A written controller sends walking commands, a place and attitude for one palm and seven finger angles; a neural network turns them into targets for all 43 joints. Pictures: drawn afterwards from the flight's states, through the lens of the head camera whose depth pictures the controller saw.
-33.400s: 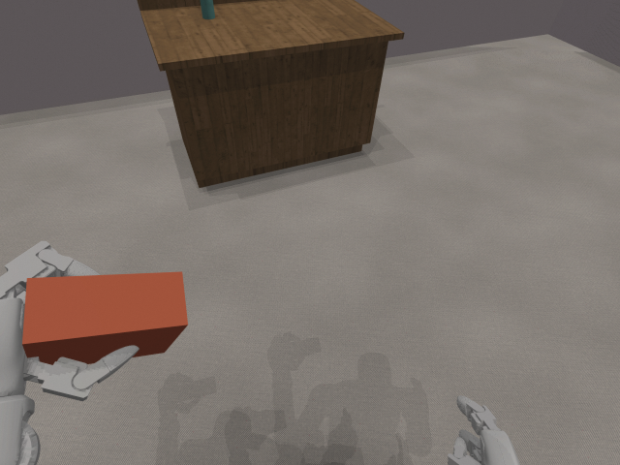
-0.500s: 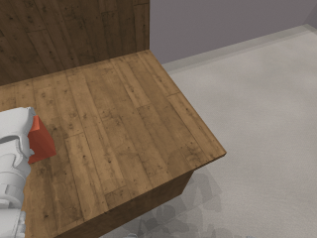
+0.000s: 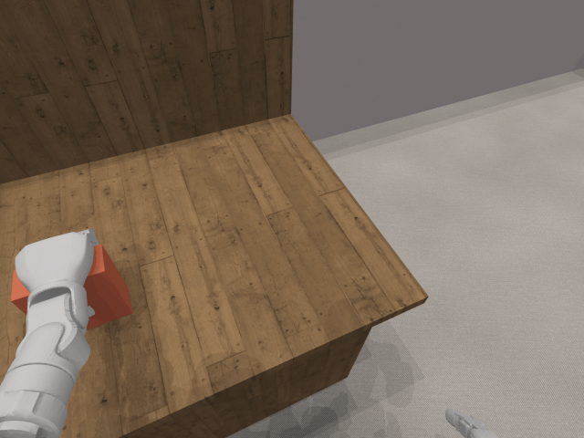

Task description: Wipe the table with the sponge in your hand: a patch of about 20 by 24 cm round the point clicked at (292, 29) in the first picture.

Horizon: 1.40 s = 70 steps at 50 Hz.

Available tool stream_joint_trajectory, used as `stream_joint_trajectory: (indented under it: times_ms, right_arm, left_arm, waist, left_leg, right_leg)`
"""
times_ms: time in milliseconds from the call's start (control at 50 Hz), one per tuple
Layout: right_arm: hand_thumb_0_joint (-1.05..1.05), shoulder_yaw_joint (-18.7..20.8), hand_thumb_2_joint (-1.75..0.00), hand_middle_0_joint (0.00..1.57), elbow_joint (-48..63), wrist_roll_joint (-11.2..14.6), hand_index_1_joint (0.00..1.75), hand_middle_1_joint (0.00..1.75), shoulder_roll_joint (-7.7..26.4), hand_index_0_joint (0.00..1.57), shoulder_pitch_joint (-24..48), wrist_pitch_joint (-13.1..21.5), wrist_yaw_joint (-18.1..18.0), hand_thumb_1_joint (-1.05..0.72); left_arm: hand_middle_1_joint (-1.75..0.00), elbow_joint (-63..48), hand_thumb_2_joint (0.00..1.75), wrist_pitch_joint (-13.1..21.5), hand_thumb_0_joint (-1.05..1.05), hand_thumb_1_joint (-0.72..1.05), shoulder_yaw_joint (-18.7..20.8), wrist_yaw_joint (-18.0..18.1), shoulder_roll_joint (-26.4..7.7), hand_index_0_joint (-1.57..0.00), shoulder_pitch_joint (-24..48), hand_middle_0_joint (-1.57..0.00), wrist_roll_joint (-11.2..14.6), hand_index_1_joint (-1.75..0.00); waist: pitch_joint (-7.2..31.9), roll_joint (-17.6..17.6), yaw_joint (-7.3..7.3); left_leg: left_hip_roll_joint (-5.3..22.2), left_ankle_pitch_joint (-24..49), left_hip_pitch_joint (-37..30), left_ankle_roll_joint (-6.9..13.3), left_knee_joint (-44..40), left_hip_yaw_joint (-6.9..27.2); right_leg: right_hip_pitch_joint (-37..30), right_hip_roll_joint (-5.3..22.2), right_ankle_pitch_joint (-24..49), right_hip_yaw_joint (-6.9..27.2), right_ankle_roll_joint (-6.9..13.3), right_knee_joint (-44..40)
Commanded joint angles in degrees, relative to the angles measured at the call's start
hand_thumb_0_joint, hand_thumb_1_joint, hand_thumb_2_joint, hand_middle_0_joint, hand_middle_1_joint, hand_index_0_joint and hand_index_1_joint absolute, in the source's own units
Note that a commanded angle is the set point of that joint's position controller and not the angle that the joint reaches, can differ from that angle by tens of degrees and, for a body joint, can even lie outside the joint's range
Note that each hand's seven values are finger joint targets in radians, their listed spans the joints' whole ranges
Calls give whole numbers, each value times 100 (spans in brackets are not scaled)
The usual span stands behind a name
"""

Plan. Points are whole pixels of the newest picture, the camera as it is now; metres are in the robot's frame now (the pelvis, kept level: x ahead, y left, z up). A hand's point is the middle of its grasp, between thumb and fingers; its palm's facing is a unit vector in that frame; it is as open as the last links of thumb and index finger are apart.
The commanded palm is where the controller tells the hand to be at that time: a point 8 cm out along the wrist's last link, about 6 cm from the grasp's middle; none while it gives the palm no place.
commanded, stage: wipe back along the first lane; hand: left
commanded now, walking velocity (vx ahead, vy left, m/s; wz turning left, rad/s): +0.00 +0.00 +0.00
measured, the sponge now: (83, 300) +0.31 +0.35 -0.04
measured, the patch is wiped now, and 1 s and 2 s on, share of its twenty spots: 1.00 1.00 1.00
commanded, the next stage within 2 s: lift the sponge slowly off the table in 0.82 s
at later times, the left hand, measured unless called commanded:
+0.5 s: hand (81, 319) +0.26 +0.31 +0.01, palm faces -0.07 -0.02 -1.00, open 9.6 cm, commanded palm +0.22 +0.29 +0.03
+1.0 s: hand (82, 358) +0.21 +0.29 +0.01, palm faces -0.07 -0.04 -1.00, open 9.6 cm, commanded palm +0.18 +0.27 +0.04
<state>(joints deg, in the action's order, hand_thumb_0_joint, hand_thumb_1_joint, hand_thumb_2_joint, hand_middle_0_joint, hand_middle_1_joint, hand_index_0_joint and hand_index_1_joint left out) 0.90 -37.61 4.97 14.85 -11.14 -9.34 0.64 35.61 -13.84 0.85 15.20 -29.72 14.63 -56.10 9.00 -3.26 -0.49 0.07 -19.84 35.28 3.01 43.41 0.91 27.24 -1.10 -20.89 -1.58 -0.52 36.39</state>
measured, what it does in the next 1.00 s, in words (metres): stands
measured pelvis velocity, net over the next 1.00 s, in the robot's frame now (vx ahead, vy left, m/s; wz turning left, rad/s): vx -0.01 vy -0.03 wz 0.01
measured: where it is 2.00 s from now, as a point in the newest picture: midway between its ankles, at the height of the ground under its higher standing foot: outside the picture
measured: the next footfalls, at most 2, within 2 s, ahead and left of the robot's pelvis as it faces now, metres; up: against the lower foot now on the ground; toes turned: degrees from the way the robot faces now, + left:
none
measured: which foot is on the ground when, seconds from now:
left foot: down 0.00-1.00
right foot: down 0.00-1.00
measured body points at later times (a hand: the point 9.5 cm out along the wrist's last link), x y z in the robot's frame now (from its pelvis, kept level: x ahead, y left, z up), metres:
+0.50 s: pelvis +0.00 -0.02 +0.00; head +0.02 -0.03 +0.45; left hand +0.26 +0.31 +0.06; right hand +0.19 -0.25 -0.10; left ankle +0.01 +0.08 -0.72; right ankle -0.04 -0.15 -0.72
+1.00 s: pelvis -0.01 -0.03 +0.01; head -0.01 -0.05 +0.46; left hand +0.21 +0.29 +0.06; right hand +0.19 -0.26 -0.09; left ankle +0.01 +0.08 -0.72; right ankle -0.04 -0.15 -0.72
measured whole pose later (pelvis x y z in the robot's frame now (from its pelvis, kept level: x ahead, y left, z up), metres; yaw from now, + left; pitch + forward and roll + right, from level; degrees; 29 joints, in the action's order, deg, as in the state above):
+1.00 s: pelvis -0.01 -0.03 +0.01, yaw +1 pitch +6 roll -2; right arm 1.1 -37.5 4.4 14.8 -6.4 -6.3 -1.3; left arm 15.8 -15.9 -1.0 16.5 -24.1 -7.4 -55.0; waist 7.4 -4.4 -3.6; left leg 0.8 -18.1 27.8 0.7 40.0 1.5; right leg 21.3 -1.8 -20.8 -1.9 1.0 36.1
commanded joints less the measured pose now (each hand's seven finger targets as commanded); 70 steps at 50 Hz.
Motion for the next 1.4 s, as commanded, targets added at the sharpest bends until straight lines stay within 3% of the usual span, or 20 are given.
stream_joint_trajectory:
  times_ms: [0,80,120,280,340,380,400,520,580,600,620,880,900,980,1040,1140,1180,1280,1340,1380]
  right_arm:
    - [0,283,-90,20,762,-31,30,30,853,20,423,273,-20,-90]
    - [0,261,-90,20,847,-18,30,30,799,20,654,325,3,-90]
    - [0,253,-90,20,858,-21,30,30,793,20,660,320,-6,-90]
    - [0,215,-90,20,822,-17,30,30,769,20,813,356,-77,-90]
    - [0,205,-90,20,875,-38,30,30,726,20,811,401,-48,-90]
    - [0,206,-90,20,840,-31,30,30,749,20,868,412,-44,-90]
    - [0,204,-90,20,891,-50,30,30,720,20,890,409,-55,-90]
    - [0,227,-90,20,923,-54,30,30,698,20,986,476,-37,-90]
    - [0,230,-90,20,866,-49,30,30,731,20,1091,473,-72,-90]
    - [0,221,-90,20,938,-63,30,30,685,20,1105,487,-90,-90]
    - [0,234,-90,20,888,-52,30,30,703,20,1079,496,-91,-90]
    - [0,220,-90,20,893,-63,30,30,657,20,1342,586,-200,-90]
    - [0,218,-90,20,889,-77,30,30,645,20,1284,582,-213,-90]
    - [0,236,-90,20,904,-84,30,30,644,20,1392,610,-239,-90]
    - [0,221,-90,20,881,-100,30,30,628,20,1355,620,-264,-90]
    - [0,212,-90,20,864,-112,30,30,618,20,1390,653,-302,-90]
    - [0,212,-90,20,855,-120,30,30,628,20,1481,663,-300,-90]
    - [0,203,-90,20,823,-136,30,30,627,20,1514,691,-315,-90]
    - [0,231,-90,20,857,-152,30,30,574,20,1501,755,-295,-90]
    - [0,229,-90,20,826,-153,30,30,590,20,1558,776,-307,-90]
  left_arm:
    - [-160,-344,130,-59,0,10,2,-264,-432,-120,-334,-120,65,-160]
    - [-160,-796,130,-135,0,10,-92,-233,-190,-120,-632,-120,152,-160]
    - [-160,-885,130,-216,0,10,-323,-226,-24,-120,-548,-120,119,-160]
    - [-160,-963,130,-273,0,10,-97,-250,-227,-120,-729,-120,84,-160]
    - [-160,-1104,130,-215,0,10,-314,-264,33,-120,-1066,-120,74,-160]
    - [-160,-1151,130,-185,0,10,-45,-234,-173,-120,-1286,-120,131,-160]
    - [-160,-1309,130,-172,0,10,-292,-231,63,-120,-1209,-120,141,-160]
    - [-160,-1623,130,-154,0,10,-92,-135,29,-120,-1953,-120,236,-160]
    - [-160,-1706,130,-209,0,10,148,-96,-179,-120,-2016,-120,276,-160]
    - [-160,-1867,130,-218,0,10,-162,-107,114,-120,-2034,-120,291,-160]
    - [-160,-1784,130,-247,0,10,-6,-91,-59,-120,-2038,-120,255,-160]
    - [-160,-2071,130,-206,0,10,75,-94,-40,-120,-2424,-120,294,-160]
    - [-160,-2055,130,-199,0,10,-154,-92,137,-120,-2257,-120,255,-160]
    - [-160,-2380,130,-168,0,10,218,-54,-227,-120,-2167,-120,253,-160]
    - [-160,-2369,130,-171,0,10,75,-58,-146,-120,-1997,-120,216,-160]
    - [-160,-2547,130,-117,0,10,221,-72,-343,-120,-1796,-120,200,-160]
    - [-160,-2696,130,-73,0,10,482,-70,-534,-120,-1977,-120,224,-160]
    - [-160,-2987,130,-9,0,10,518,-54,-621,-120,-1650,-120,214,-160]
    - [-160,-3158,130,23,0,10,313,-30,-401,-120,-1778,-120,168,-160]
    - [-160,-3268,130,36,0,10,564,-10,-603,-120,-1787,-120,218,-160]
  waist:
    - [818,243,-108]
    - [788,171,-167]
    - [578,280,-75]
    - [597,344,-198]
    - [677,303,-207]
    - [612,365,-251]
    - [574,311,-201]
    - [583,510,-294]
    - [427,580,-322]
    - [412,461,-283]
    - [381,560,-298]
    - [180,523,-405]
    - [119,489,-322]
    - [369,420,-440]
    - [245,440,-355]
    - [285,230,-393]
    - [425,147,-511]
    - [321,45,-439]
    - [421,23,-437]
    - [520,-4,-509]
  left_leg:
    - [37,1947,-1498,-63,-611,376]
    - [47,2002,-1537,-78,-651,397]
    - [18,1757,-1510,-72,-667,389]
    - [-55,1622,-1490,-74,-719,357]
    - [-82,1774,-1516,-64,-636,296]
    - [-80,1780,-1466,-77,-657,327]
    - [-90,1699,-1454,-61,-646,259]
    - [-122,1777,-1389,-53,-603,211]
    - [-135,1571,-1306,-52,-682,215]
    - [-148,1487,-1329,-37,-686,154]
    - [-147,1473,-1325,-39,-680,183]
    - [-184,1062,-1329,-30,-825,175]
    - [-181,1031,-1349,-20,-802,126]
    - [-197,1169,-1495,-15,-834,179]
    - [-183,1093,-1514,-11,-855,149]
    - [-181,1122,-1656,-1,-922,156]
    - [-197,1296,-1741,-7,-951,190]
    - [-171,1329,-1866,-11,-1027,224]
    - [-134,1453,-2022,-1,-1015,211]
    - [-133,1552,-2092,-9,-1070,260]
  right_leg:
    - [-64,-309,1526,-264,473,-324]
    - [-117,-303,1595,-230,483,-324]
    - [-23,-311,1454,-268,464,-363]
    - [-262,-295,1498,-170,494,-398]
    - [-341,-290,1754,-186,489,-360]
    - [-406,-288,1837,-122,493,-373]
    - [-380,-289,1814,-153,474,-364]
    - [-604,-252,2265,-95,448,-370]
    - [-643,-239,2127,23,448,-441]
    - [-634,-232,2044,-42,421,-441]
    - [-597,-234,2017,-32,427,-470]
    - [-607,-224,1541,129,433,-642]
    - [-528,-226,1493,72,417,-622]
    - [-724,-212,1639,168,439,-654]
    - [-637,-213,1485,89,415,-681]
    - [-723,-211,1415,82,428,-739]
    - [-912,-209,1624,138,456,-745]
    - [-858,-230,1510,120,456,-805]
    - [-867,-223,1541,25,450,-786]
    - [-1001,-240,1636,76,475,-790]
